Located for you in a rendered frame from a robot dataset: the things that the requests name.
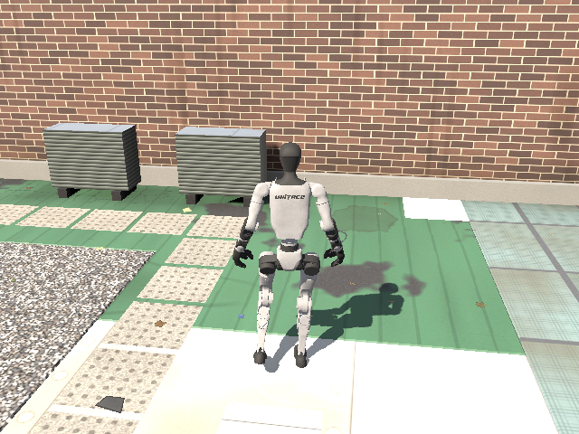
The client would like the robot left shin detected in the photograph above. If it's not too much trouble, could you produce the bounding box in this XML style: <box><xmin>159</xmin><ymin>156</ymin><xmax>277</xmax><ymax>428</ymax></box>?
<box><xmin>257</xmin><ymin>290</ymin><xmax>271</xmax><ymax>353</ymax></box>

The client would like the robot right shin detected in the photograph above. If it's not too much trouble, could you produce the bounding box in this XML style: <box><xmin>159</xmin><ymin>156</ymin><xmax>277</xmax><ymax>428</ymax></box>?
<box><xmin>297</xmin><ymin>297</ymin><xmax>312</xmax><ymax>355</ymax></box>

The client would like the robot left hand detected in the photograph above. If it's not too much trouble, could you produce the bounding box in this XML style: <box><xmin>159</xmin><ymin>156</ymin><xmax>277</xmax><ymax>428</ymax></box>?
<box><xmin>233</xmin><ymin>248</ymin><xmax>253</xmax><ymax>268</ymax></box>

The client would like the robot left upper arm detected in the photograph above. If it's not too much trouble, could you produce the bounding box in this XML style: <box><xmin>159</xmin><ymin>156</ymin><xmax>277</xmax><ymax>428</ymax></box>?
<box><xmin>245</xmin><ymin>182</ymin><xmax>271</xmax><ymax>231</ymax></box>

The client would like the robot shin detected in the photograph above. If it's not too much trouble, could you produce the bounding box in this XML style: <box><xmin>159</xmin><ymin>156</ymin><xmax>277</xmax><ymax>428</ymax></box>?
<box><xmin>297</xmin><ymin>297</ymin><xmax>312</xmax><ymax>355</ymax></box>
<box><xmin>257</xmin><ymin>290</ymin><xmax>271</xmax><ymax>353</ymax></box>

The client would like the left robot forearm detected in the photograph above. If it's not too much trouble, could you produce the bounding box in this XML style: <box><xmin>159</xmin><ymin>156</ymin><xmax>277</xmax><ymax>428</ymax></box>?
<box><xmin>234</xmin><ymin>217</ymin><xmax>253</xmax><ymax>252</ymax></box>

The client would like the robot right upper arm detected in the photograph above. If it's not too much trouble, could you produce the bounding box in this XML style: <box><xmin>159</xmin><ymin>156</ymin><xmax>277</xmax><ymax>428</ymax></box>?
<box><xmin>309</xmin><ymin>182</ymin><xmax>335</xmax><ymax>231</ymax></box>

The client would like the right robot forearm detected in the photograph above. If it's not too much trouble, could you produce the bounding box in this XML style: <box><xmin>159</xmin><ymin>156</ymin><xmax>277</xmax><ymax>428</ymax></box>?
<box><xmin>325</xmin><ymin>218</ymin><xmax>343</xmax><ymax>252</ymax></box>

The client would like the robot right hand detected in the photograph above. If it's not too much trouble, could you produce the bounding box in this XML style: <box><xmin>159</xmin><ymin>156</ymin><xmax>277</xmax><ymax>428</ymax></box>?
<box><xmin>324</xmin><ymin>248</ymin><xmax>345</xmax><ymax>267</ymax></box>

